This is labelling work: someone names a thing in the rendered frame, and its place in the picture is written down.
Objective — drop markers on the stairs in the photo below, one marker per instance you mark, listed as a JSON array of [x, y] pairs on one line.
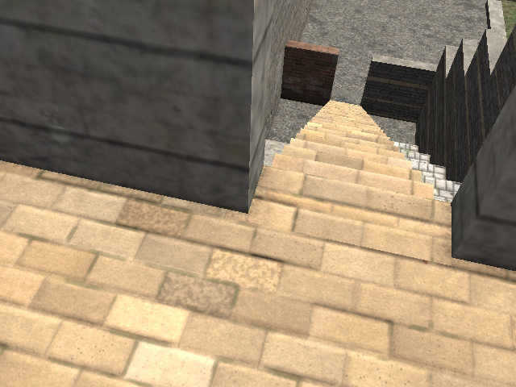
[[343, 142]]

